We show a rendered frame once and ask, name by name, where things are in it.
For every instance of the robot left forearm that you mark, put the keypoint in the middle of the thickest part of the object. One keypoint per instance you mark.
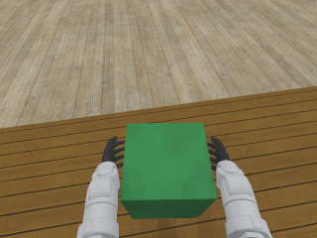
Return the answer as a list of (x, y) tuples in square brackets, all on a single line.
[(101, 204)]

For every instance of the left robot hand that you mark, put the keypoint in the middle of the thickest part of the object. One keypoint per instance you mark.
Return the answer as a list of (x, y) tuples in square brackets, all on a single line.
[(109, 152)]

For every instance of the carton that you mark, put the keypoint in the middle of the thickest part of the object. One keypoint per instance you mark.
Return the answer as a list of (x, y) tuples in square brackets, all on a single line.
[(167, 171)]

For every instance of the right robot hand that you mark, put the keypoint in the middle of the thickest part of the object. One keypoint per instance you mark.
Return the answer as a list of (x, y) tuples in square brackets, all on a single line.
[(220, 152)]

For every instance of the robot right forearm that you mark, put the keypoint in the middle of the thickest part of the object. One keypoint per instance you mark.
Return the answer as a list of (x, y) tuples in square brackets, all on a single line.
[(241, 209)]

